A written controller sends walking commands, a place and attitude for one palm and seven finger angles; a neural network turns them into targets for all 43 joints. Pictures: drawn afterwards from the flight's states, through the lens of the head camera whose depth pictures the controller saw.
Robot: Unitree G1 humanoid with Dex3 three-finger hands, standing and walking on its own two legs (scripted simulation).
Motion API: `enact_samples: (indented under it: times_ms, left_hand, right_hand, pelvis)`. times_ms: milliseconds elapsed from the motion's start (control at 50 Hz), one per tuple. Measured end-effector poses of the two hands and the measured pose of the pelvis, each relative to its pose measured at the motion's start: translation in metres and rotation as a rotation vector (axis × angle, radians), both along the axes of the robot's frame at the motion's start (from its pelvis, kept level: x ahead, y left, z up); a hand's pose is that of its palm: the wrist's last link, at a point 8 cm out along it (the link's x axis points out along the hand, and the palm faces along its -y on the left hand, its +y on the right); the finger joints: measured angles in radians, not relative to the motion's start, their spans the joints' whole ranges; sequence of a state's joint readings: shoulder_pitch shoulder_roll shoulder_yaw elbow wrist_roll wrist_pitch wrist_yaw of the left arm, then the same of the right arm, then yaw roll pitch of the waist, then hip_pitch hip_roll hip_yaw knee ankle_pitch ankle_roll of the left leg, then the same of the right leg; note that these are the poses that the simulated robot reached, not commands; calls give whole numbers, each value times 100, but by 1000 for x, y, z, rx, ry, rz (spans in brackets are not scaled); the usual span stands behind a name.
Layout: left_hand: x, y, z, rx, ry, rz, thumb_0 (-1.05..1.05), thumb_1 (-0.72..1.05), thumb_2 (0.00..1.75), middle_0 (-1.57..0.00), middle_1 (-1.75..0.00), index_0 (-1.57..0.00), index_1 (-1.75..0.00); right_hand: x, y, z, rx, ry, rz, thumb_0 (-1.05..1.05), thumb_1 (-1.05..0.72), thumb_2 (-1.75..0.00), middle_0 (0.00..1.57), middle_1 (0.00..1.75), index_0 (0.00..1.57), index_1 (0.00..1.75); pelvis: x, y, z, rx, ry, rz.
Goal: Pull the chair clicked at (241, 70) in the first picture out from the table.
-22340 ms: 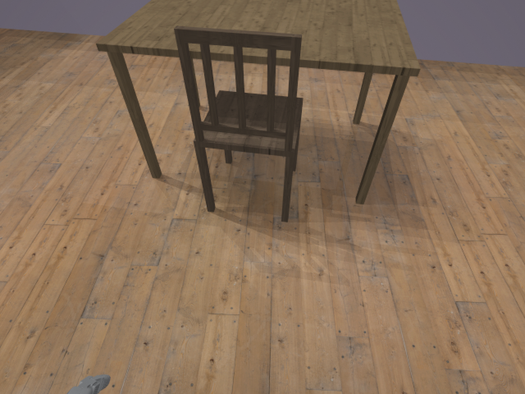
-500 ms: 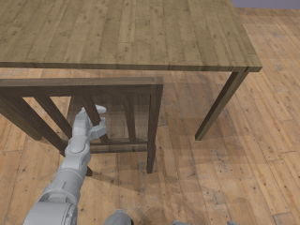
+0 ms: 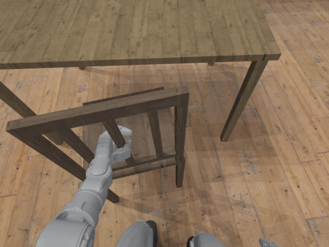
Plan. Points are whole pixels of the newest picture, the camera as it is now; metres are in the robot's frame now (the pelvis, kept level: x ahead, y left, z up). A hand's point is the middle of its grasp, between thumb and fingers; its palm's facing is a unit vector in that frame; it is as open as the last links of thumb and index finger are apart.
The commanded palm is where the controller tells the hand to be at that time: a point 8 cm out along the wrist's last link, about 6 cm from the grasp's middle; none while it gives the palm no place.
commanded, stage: step backward, pulling the chair out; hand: left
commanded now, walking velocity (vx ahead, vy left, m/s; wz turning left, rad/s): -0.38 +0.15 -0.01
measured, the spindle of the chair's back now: (121, 144) +0.39 +0.14 -0.07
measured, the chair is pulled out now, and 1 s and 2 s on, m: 0.16 0.27 0.49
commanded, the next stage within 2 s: none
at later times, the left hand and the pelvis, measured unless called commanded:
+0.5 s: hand (120, 169) +0.31 +0.13 -0.06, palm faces -0.01 -0.98 -0.20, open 5.6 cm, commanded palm +0.30 +0.18 -0.05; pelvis -0.07 +0.00 -0.01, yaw -3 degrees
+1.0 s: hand (118, 189) +0.25 +0.13 -0.05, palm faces -0.05 -0.98 -0.20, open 5.6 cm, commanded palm +0.24 +0.18 -0.05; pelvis -0.12 +0.01 +0.00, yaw -2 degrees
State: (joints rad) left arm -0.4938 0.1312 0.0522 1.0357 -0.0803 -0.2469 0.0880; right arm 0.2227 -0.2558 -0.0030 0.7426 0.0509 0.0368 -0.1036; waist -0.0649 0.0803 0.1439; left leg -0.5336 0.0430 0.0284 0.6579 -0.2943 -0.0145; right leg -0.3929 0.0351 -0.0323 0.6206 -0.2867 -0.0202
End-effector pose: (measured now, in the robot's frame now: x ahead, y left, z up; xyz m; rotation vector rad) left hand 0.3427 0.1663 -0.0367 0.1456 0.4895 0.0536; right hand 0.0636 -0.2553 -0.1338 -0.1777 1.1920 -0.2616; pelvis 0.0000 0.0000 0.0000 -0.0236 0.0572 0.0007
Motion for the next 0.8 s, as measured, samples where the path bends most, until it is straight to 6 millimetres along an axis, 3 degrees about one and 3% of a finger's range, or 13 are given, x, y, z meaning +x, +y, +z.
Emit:
enact_samples:
  times_ms: [140, 260, 380, 480, 560, 640, 740, 800]
  left_hand:
    - [-17, -1, 1, -6, 19, -49, 3, 68, 73, -27, -113, -50, -145]
    - [-26, 6, 1, -5, 6, -96, 3, 68, 74, -25, -116, -50, -145]
    - [-36, 11, 0, 19, -13, -84, 3, 64, 77, -28, -119, -50, -145]
    - [-51, 11, 1, 44, -16, -40, 3, 62, 78, -30, -119, -50, -145]
    - [-67, 9, 1, 49, -13, -9, 4, 62, 79, -32, -118, -50, -145]
    - [-75, 6, 3, 38, 13, 18, 5, 62, 78, -30, -117, -50, -145]
    - [-75, 8, 3, 30, 23, -9, 5, 63, 77, -29, -118, -50, -145]
    - [-75, 10, 3, 32, 16, -53, 4, 63, 77, -28, -121, -50, -145]
  right_hand:
    - [-2, -16, 15, -111, -70, -11, 1, -91, -90, 20, 30, 20, 29]
    - [0, 2, 27, -128, -143, 13, 1, -91, -90, 20, 30, 20, 29]
    - [-8, 30, 16, -41, -185, 61, 1, -91, -90, 20, 30, 20, 29]
    - [-31, 37, -2, 39, -174, 68, 1, -90, -90, 20, 30, 21, 30]
    - [-56, 20, -7, 43, -121, 26, 0, -91, -90, 20, 30, 21, 30]
    - [-75, -5, 5, -21, -57, 8, 1, -91, -90, 20, 30, 21, 30]
    - [-84, -25, 18, -123, -22, 12, 1, -91, -90, 20, 30, 21, 29]
    - [-86, -26, 23, -167, -18, 12, 1, -91, -90, 20, 30, 20, 29]
  pelvis:
    - [-13, 19, -1, -15, -45, 4]
    - [-25, 28, -1, -10, -46, -30]
    - [-45, 21, -5, -15, -54, -56]
    - [-65, 8, -8, -46, -73, -60]
    - [-72, -2, -7, -19, -80, -62]
    - [-73, 0, 4, 39, -49, -65]
    - [-80, 12, 5, 50, -8, -13]
    - [-92, 21, 2, 50, -5, -1]
